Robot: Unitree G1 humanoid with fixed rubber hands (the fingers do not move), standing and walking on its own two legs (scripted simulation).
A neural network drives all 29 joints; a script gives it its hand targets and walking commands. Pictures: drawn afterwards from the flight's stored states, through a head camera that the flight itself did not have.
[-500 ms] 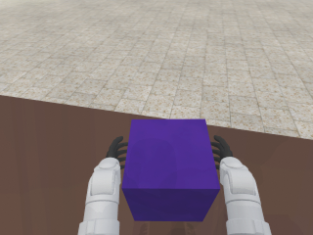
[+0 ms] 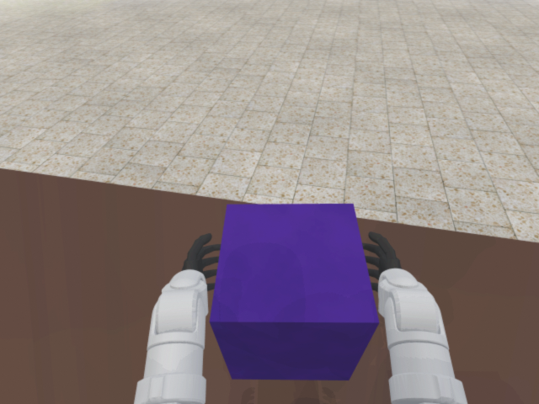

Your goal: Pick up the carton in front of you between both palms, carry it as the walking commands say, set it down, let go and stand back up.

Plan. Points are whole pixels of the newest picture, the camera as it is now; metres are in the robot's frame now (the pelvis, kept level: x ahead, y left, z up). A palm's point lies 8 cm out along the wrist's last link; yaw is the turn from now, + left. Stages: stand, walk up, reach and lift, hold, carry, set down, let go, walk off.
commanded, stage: carry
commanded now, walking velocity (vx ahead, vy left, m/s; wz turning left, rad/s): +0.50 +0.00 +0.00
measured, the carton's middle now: (289, 295) +0.30 +0.00 -0.02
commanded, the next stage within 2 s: none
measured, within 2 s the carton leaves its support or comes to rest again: neither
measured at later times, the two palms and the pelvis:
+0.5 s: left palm (207, 204) +0.43 +0.15 +0.08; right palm (374, 204) +0.43 -0.15 +0.08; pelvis +0.16 +0.00 +0.00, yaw -2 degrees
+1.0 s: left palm (251, 122) +0.72 +0.09 +0.08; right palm (370, 120) +0.74 -0.21 +0.07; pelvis +0.46 -0.07 +0.01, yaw +1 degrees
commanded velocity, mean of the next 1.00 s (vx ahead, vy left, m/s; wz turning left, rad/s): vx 0.50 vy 0.00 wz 0.00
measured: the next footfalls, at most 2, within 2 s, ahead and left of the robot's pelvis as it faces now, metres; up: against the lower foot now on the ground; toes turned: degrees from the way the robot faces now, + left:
left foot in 0.38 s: +0.19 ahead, +0.09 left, +0.00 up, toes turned +10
right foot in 0.76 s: +0.49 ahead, -0.15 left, +0.00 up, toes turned -13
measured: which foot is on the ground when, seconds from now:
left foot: down 0.00-0.16, up 0.18-0.36, down 0.38-0.76, up 0.78-1.00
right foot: down 0.00-0.40, up 0.42-0.74, down 0.76-1.00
